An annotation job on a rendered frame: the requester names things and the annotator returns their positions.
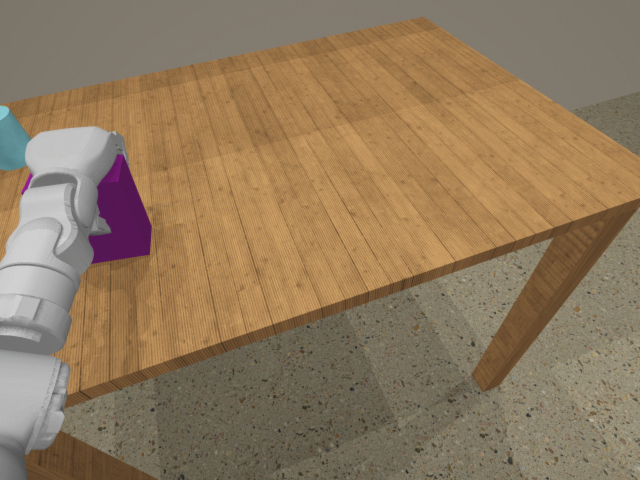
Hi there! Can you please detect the sponge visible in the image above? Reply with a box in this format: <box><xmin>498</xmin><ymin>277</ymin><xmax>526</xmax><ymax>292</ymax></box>
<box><xmin>21</xmin><ymin>154</ymin><xmax>152</xmax><ymax>264</ymax></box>

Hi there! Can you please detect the robot left upper arm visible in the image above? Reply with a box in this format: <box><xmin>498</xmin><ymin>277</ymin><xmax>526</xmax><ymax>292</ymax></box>
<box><xmin>0</xmin><ymin>349</ymin><xmax>71</xmax><ymax>480</ymax></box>

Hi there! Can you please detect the table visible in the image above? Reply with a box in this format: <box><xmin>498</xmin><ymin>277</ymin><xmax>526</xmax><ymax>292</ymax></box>
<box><xmin>0</xmin><ymin>17</ymin><xmax>640</xmax><ymax>480</ymax></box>

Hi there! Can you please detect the left robot forearm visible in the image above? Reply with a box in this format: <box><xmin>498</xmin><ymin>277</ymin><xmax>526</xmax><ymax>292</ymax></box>
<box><xmin>0</xmin><ymin>167</ymin><xmax>98</xmax><ymax>355</ymax></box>

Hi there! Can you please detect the robot left hand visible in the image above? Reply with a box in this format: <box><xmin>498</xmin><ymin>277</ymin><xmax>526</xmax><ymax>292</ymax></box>
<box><xmin>25</xmin><ymin>126</ymin><xmax>130</xmax><ymax>236</ymax></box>

